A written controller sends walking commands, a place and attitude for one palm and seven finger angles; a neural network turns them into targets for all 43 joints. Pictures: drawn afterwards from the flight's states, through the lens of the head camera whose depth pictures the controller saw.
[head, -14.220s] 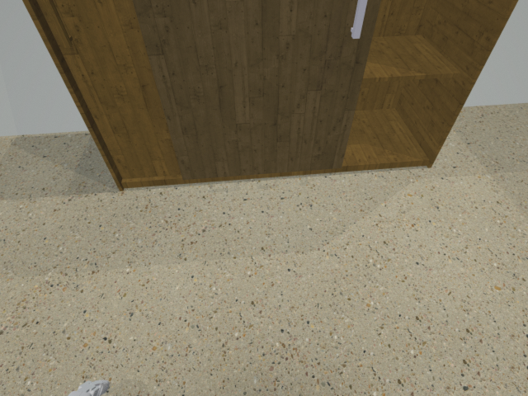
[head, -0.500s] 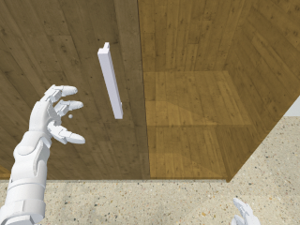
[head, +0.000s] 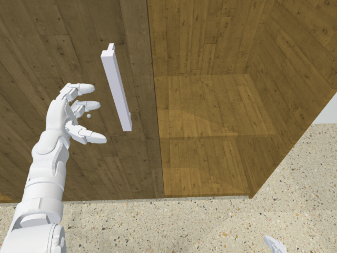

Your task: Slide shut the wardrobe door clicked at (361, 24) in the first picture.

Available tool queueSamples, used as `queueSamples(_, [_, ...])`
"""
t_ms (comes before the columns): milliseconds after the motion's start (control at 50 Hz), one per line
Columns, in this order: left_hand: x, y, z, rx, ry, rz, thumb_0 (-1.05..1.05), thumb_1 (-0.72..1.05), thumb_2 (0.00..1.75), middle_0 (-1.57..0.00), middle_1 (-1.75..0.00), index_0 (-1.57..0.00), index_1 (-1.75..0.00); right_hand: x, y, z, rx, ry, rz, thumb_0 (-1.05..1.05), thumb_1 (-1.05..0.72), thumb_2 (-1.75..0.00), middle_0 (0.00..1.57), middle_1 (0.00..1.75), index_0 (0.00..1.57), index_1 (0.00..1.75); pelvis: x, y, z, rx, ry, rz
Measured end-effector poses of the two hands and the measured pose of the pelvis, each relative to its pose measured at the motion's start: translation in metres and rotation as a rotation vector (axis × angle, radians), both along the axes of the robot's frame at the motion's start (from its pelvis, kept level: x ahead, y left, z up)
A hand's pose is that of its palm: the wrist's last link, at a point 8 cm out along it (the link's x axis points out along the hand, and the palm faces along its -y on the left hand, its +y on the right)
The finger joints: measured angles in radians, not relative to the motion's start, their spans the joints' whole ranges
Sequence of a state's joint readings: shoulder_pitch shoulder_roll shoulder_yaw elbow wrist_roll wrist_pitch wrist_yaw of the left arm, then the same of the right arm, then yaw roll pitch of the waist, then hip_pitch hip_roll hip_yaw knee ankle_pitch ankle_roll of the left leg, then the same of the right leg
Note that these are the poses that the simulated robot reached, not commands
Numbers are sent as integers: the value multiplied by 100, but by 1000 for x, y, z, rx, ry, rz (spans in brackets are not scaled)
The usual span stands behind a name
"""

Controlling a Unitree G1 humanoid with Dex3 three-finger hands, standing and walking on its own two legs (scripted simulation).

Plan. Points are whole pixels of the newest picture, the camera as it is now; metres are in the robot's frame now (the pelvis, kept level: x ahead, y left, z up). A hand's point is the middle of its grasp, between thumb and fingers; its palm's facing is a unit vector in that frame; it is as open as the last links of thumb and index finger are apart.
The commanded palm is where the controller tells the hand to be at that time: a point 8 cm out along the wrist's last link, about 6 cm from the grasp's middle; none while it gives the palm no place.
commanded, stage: move the hooked fingers beside the handle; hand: left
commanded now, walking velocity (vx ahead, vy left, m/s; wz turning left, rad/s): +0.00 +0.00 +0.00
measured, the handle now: (120, 92) +0.48 +0.13 +0.13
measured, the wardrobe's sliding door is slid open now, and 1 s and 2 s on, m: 0.51 0.51 0.51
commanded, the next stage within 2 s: feel for the door with the fingertips in 1.10 s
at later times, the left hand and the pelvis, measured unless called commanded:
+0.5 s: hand (98, 105) +0.44 +0.18 +0.12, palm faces +0.03 -1.00 -0.01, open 13.7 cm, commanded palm +0.41 +0.24 +0.12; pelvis +0.00 +0.00 +0.00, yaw -1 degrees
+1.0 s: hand (96, 108) +0.44 +0.19 +0.11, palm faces +0.04 -1.00 -0.01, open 13.8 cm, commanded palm +0.41 +0.24 +0.12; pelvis +0.00 +0.01 +0.00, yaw -1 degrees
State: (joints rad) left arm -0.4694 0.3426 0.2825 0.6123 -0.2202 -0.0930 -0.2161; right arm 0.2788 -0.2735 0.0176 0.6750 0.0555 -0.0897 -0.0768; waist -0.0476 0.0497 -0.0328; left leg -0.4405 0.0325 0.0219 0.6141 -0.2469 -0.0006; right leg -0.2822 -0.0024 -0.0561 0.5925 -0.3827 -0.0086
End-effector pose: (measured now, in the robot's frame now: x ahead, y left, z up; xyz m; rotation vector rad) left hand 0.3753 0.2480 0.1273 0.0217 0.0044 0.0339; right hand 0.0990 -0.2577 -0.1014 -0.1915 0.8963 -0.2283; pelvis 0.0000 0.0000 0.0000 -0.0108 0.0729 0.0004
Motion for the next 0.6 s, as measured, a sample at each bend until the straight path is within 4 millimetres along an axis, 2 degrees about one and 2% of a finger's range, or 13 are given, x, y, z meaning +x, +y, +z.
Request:
queueSamples(100, [12, -9, 1, -2, -9, -7, -2, -50, 30, -30, -120, -30, -120, -10, -2, -3, 3, 32, -15, 1, -90, -90, 20, 30, 20, 30, 0, 0, -1, 0, 10, -5])
queueSamples(320, [36, -17, -3, -5, 3, 2, -2, -50, 30, -30, -120, -30, -120, -34, -6, -10, 10, 113, -53, 1, -90, -90, 20, 30, 20, 30, 2, -1, -2, 0, 33, -14])
queueSamples(460, [39, -13, -4, -7, -6, -1, -2, -50, 30, -34, -124, -35, -123, -44, -8, -12, 11, 156, -64, 1, -90, -90, 20, 30, 20, 30, 3, -1, -3, -1, 44, -16])
queueSamples(600, [39, -12, -5, -13, -6, -4, -2, -50, 30, -35, -124, -35, -123, -42, -7, -10, 10, 149, -68, 1, -90, -90, 20, 30, 20, 30, 2, 1, -3, -3, 48, -17])
